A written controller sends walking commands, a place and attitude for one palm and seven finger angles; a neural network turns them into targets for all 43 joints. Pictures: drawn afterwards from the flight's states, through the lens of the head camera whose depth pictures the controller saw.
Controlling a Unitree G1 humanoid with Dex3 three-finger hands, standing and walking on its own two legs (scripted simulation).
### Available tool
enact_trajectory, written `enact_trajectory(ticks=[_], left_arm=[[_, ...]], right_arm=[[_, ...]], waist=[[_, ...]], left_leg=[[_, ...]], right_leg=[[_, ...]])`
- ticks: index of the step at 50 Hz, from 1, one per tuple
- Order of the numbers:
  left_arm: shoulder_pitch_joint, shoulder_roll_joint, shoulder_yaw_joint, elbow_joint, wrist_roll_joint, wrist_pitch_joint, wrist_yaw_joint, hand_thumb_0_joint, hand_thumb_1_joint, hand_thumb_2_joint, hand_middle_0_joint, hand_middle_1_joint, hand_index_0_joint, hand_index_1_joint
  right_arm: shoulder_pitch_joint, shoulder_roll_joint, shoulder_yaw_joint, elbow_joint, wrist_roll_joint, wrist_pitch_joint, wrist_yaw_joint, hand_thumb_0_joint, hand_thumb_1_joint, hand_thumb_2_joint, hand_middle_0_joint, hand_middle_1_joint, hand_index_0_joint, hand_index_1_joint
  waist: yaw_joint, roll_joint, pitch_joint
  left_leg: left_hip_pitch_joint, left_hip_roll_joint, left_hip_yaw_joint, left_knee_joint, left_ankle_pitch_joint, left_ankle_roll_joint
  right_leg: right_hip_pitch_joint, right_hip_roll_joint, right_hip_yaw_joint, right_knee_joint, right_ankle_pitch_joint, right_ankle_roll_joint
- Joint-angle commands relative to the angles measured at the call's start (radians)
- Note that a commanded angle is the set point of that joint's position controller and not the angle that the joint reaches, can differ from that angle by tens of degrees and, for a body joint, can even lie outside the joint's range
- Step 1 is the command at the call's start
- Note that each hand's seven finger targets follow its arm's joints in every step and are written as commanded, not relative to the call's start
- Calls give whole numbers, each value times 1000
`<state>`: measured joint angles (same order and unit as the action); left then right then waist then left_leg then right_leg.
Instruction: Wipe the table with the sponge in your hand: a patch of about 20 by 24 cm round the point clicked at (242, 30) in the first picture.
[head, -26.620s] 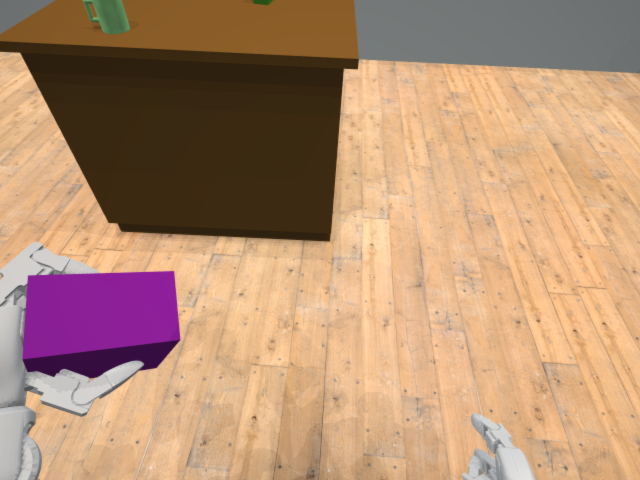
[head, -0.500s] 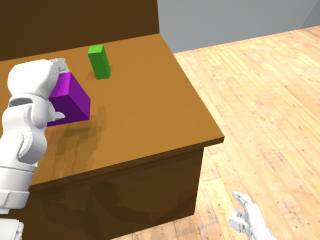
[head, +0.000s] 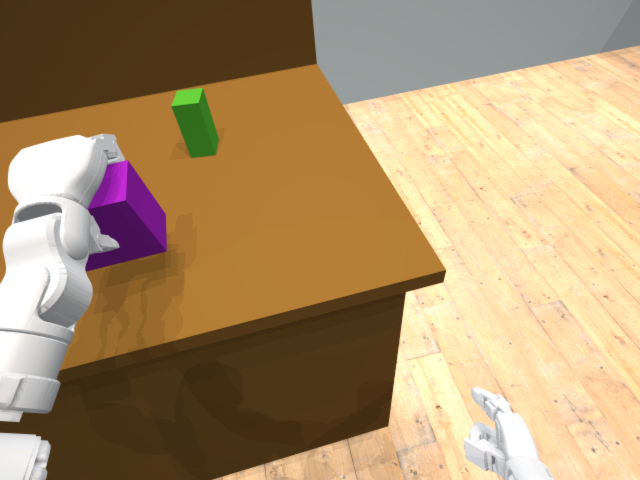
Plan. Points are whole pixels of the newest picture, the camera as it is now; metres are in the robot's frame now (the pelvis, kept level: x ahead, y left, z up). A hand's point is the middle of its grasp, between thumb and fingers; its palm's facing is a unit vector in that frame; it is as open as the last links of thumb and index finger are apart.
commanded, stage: lower the sponge onto the table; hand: left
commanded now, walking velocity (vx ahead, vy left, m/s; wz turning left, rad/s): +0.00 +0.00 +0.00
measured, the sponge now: (107, 227) +0.35 +0.33 +0.15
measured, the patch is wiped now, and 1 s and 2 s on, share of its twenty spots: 0.00 0.10 0.35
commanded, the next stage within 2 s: wipe forward along the first lane in 1.00 s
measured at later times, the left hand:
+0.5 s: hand (111, 233) +0.34 +0.32 +0.15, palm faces +0.04 +0.00 -1.00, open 10.3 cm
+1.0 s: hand (120, 245) +0.33 +0.31 +0.14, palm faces +0.01 -0.02 -1.00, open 10.3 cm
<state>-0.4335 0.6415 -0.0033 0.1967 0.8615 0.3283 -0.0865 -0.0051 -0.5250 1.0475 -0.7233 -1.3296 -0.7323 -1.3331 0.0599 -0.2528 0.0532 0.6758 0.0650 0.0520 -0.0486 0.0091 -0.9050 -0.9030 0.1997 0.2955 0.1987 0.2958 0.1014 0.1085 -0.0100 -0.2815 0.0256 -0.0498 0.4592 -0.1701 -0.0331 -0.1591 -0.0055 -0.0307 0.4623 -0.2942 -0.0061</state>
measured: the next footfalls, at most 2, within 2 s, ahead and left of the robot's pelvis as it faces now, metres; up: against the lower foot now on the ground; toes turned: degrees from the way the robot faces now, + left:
none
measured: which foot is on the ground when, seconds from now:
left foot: down 0.00-1.00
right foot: down 0.00-1.00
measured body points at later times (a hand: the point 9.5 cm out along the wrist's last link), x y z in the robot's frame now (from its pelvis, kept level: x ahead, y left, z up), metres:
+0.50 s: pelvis +0.01 +0.01 +0.00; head +0.02 -0.04 +0.45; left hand +0.33 +0.32 +0.20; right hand +0.22 -0.20 -0.11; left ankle +0.05 +0.14 -0.74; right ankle -0.03 -0.12 -0.74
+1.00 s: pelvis +0.01 +0.00 +0.00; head +0.02 -0.04 +0.45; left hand +0.33 +0.31 +0.19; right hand +0.23 -0.22 -0.11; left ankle +0.05 +0.14 -0.74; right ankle -0.03 -0.12 -0.74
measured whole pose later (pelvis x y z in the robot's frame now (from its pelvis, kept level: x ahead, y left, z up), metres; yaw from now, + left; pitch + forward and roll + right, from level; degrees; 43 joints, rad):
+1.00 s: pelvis +0.01 +0.00 +0.00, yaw +1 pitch +1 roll +0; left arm -0.28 0.59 -0.02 0.16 0.91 0.31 -0.13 -0.01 -0.53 1.06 -0.71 -1.33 -0.72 -1.33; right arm 0.09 -0.28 0.02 0.65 0.06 0.09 -0.04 0.01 -0.91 -0.90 0.20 0.30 0.20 0.30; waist 0.08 0.11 -0.03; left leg -0.31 0.02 -0.06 0.51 -0.21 -0.03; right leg -0.18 -0.01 -0.04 0.49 -0.33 0.00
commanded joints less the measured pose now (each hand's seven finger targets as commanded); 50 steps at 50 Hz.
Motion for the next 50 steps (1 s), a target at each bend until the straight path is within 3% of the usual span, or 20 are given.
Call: enact_trajectory(ticks=[1,4,6,8,9,11,13,14,17,23,27,31,33,34,39,42,44,45,49,50], left_arm=[[-163,183,37,-55,28,101,-74,0,100,1300,-1200,-1600,-1200,-1600],[-224,186,1,-177,40,84,-163,0,100,1300,-1200,-1600,-1200,-1600],[-279,244,37,-273,45,4,-184,0,100,1300,-1200,-1600,-1200,-1600],[-328,294,90,-370,51,-93,-162,0,100,1300,-1200,-1600,-1200,-1600],[-358,335,141,-456,46,-140,-136,0,100,1300,-1200,-1600,-1200,-1600],[-292,310,174,-395,53,-179,-60,0,100,1300,-1200,-1600,-1200,-1600],[-288,270,180,-284,35,-156,-10,0,100,1300,-1200,-1600,-1200,-1600],[-274,288,216,-245,28,-129,12,0,100,1300,-1200,-1600,-1200,-1600],[-252,247,178,-177,33,-44,63,0,100,1300,-1200,-1600,-1200,-1600],[-217,181,55,-175,73,61,-2,0,100,1300,-1200,-1600,-1200,-1600],[-229,203,58,-265,60,6,-67,0,100,1300,-1200,-1600,-1200,-1600],[-241,230,101,-325,68,-68,-48,0,100,1300,-1200,-1600,-1200,-1600],[-227,197,89,-254,70,-64,-31,0,100,1300,-1200,-1600,-1200,-1600],[-205,220,132,-255,63,-60,-22,0,100,1300,-1200,-1600,-1200,-1600],[-180,249,161,-219,70,-19,20,0,100,1300,-1200,-1600,-1200,-1600],[-189,214,116,-205,76,-10,18,0,100,1300,-1200,-1600,-1200,-1600],[-173,262,154,-186,79,-5,9,0,100,1300,-1200,-1600,-1200,-1600],[-175,210,106,-182,76,-7,1,0,100,1300,-1200,-1600,-1200,-1600],[-114,224,123,-214,63,-22,-28,0,100,1300,-1200,-1600,-1200,-1600],[-103,185,89,-213,60,-28,-33,0,100,1300,-1200,-1600,-1200,-1600]], right_arm=[[-165,-145,-51,-183,15,-13,9,0,-900,-900,200,300,200,300],[-191,-131,-44,-227,21,-19,10,0,-900,-900,200,300,200,300],[-151,-127,-47,-229,11,-34,-4,0,-900,-900,200,300,200,300],[-126,-113,-45,-229,1,-50,-22,0,-900,-900,200,300,200,300],[-141,-100,-41,-240,0,-65,-30,0,-900,-900,200,300,200,300],[-86,-98,-55,-205,-16,-76,-40,0,-900,-900,200,300,200,300],[-78,-112,-62,-170,-9,-63,-29,0,-900,-900,200,300,200,300],[-107,-117,-60,-172,-4,-66,-23,0,-900,-900,200,300,200,300],[-117,-131,-68,-157,-8,-42,-6,0,-900,-900,200,300,200,300],[-155,-134,-67,-183,2,-19,13,0,-900,-900,200,300,200,300],[-144,-125,-59,-200,0,-28,4,0,-900,-900,200,300,200,300],[-115,-112,-58,-198,-9,-39,-9,0,-900,-900,200,300,200,300],[-109,-115,-56,-181,-7,-30,-7,0,-900,-900,200,300,200,300],[-129,-115,-56,-190,-2,-35,-5,0,-900,-900,200,300,200,300],[-151,-126,-56,-185,-5,-18,-1,0,-900,-900,200,300,200,300],[-123,-129,-65,-180,-9,-13,0,0,-900,-900,200,300,200,300],[-147,-132,-59,-185,-2,-13,-3,0,-900,-900,200,300,200,300],[-129,-129,-62,-184,-6,-13,-3,0,-900,-900,200,300,200,300],[-146,-128,-62,-199,1,-11,0,0,-900,-900,200,300,200,300],[-119,-129,-66,-197,-4,-9,-1,0,-900,-900,200,300,200,300]], waist=[[-13,-113,-232],[-36,-128,-268],[-49,-130,-310],[-47,-91,-318],[-35,-23,-332],[-23,7,-304],[-18,26,-237],[4,51,-207],[18,8,-260],[-8,-59,-322],[-30,-101,-333],[-28,-52,-311],[-31,-45,-250],[-11,-31,-253],[6,-23,-272],[-14,-44,-301],[-5,-56,-295],[-19,-70,-305],[-16,-58,-282],[-25,-80,-288]], left_leg=[[106,-66,68,-8,127,58],[140,-79,61,22,133,83],[182,-86,56,39,164,97],[221,-85,47,40,187,101],[249,-79,34,30,196,98],[252,-74,33,21,225,88],[212,-65,32,-1,188,69],[188,-65,31,-11,171,64],[156,-61,45,-18,187,50],[160,-69,52,5,189,67],[189,-79,43,32,209,85],[214,-75,39,36,238,88],[188,-71,38,25,220,77],[186,-69,35,17,215,75],[158,-70,47,15,219,67],[164,-73,56,28,226,72],[157,-75,53,28,210,75],[160,-77,58,37,226,76],[158,-78,54,45,225,82],[156,-81,57,50,235,84]], right_leg=[[2,25,-31,-65,259,-31],[-9,30,-26,-55,298,-27],[-13,30,-24,-47,331,-25],[-31,37,-22,-50,314,-34],[-26,46,-18,-59,286,-47],[-48,52,-32,-51,257,-58],[-70,51,-43,-60,211,-60],[-64,54,-35,-66,193,-71],[-14,40,-41,-56,209,-62],[9,37,-33,-41,268,-46],[-7,42,-36,-33,323,-40],[-32,48,-35,-33,316,-48],[-59,50,-42,-39,286,-52],[-44,53,-34,-42,281,-61],[-8,46,-26,-38,293,-61],[-5,41,-32,-34,321,-50],[-1,45,-20,-38,316,-54],[-1,41,-31,-28,340,-49],[-8,44,-20,-34,361,-48],[-7,40,-30,-25,374,-43]])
